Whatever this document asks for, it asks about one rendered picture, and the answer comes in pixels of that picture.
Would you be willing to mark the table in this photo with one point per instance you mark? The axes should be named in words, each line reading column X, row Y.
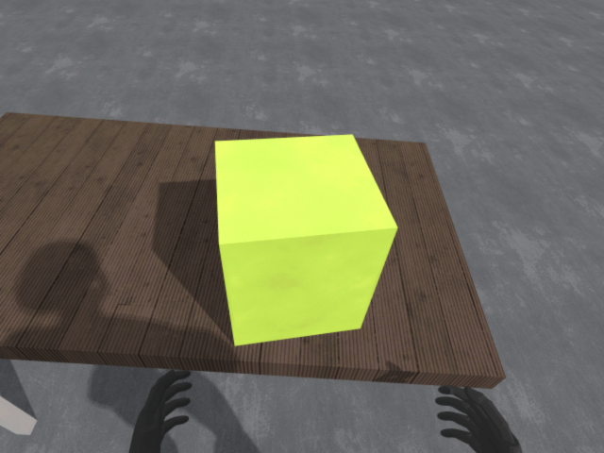
column 109, row 255

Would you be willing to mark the carton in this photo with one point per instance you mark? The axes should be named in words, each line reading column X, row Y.
column 304, row 233

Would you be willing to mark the right robot hand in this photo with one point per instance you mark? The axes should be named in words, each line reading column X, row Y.
column 489, row 431

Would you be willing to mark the left robot hand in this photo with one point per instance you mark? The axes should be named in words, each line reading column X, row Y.
column 150, row 427

